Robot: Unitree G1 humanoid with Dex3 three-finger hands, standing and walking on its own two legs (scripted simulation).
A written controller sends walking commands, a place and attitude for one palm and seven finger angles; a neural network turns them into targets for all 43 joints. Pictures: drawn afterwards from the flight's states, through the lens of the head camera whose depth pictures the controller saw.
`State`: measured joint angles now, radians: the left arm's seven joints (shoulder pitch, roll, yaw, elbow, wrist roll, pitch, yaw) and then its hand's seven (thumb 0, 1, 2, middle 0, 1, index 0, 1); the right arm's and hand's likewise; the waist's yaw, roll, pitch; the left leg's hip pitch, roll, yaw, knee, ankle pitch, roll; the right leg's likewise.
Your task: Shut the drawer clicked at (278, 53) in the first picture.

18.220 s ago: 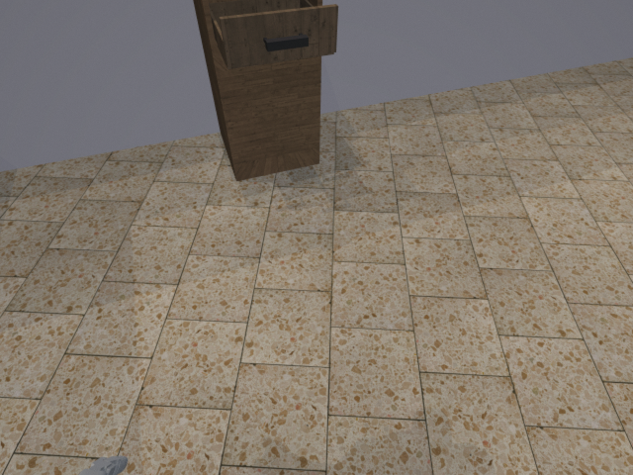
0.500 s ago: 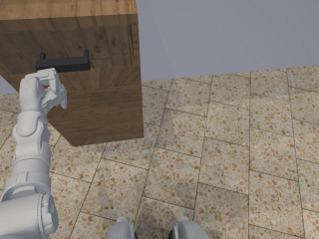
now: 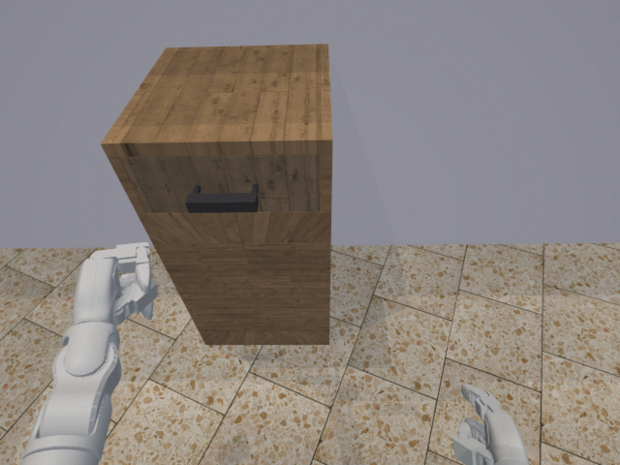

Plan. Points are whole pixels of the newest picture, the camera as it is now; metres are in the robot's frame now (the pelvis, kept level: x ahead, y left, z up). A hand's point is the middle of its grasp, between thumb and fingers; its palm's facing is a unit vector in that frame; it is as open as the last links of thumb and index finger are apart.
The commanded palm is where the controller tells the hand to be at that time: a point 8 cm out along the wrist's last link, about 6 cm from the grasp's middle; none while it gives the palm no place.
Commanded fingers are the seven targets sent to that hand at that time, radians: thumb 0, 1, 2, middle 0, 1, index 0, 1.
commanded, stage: draw the hand back to the body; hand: left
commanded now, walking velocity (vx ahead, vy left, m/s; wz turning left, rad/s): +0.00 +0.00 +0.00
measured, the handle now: (224, 195) +0.60 +0.23 -0.03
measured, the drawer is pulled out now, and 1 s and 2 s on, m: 0.00 0.00 0.00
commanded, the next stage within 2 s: step back with the hand held close in 0.62 s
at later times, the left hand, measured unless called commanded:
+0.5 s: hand (54, 364) +0.17 +0.24 +0.17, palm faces +0.40 -0.82 -0.41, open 3.2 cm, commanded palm +0.12 +0.28 +0.18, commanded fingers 0.00 0.90 0.90 -1.40 -1.60 -1.40 -1.60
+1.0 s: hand (45, 370) +0.17 +0.25 +0.16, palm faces +0.32 -0.82 -0.47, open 3.2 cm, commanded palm +0.11 +0.29 +0.18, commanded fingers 0.00 0.90 0.90 -1.40 -1.60 -1.40 -1.60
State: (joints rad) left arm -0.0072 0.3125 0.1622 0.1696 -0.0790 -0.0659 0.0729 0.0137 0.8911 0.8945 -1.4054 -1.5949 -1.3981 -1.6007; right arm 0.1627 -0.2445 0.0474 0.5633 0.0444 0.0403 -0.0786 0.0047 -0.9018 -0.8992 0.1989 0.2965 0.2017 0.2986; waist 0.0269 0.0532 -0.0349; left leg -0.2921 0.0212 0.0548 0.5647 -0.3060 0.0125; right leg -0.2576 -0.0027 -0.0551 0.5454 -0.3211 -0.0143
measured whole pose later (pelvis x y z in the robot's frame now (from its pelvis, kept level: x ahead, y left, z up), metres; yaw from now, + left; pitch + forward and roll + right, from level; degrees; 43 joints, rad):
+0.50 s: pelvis +0.00 -0.01 +0.01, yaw +0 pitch -5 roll -1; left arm 0.55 0.33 0.28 -0.45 -0.07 -0.10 0.10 0.01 0.89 0.89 -1.41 -1.59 -1.40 -1.60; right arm 0.20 -0.24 0.02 0.61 0.00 -0.07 -0.07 0.01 -0.90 -0.90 0.20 0.30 0.20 0.30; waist 0.07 0.09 0.01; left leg -0.09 0.03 0.05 0.41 -0.24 0.00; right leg -0.04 0.01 -0.06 0.36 -0.24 -0.02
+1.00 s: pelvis -0.02 +0.01 +0.01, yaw +0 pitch +0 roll -1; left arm 0.61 0.35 0.32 -0.47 -0.06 -0.18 0.10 0.01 0.89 0.89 -1.41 -1.59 -1.40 -1.60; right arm 0.17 -0.24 -0.01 0.57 0.00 0.00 -0.07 0.01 -0.90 -0.90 0.20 0.30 0.20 0.30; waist 0.01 0.07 0.02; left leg -0.22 0.01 0.06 0.43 -0.20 0.03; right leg -0.17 -0.01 -0.05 0.37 -0.19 0.01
